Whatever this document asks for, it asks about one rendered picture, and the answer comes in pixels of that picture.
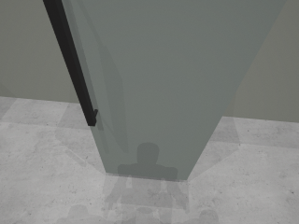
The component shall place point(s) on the fridge door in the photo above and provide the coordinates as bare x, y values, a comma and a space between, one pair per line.
161, 74

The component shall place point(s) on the handle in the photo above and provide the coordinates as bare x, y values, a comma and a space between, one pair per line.
60, 26

